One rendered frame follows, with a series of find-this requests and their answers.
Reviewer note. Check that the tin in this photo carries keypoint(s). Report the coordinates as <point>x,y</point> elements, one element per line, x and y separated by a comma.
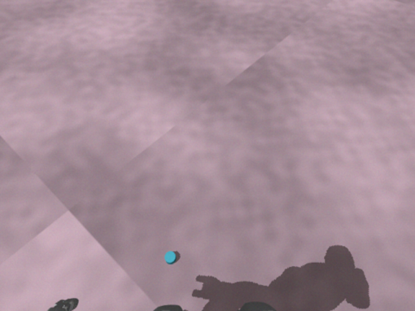
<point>170,257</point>

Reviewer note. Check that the left robot hand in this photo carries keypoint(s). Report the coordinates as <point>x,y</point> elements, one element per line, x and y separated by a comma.
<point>65,305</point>

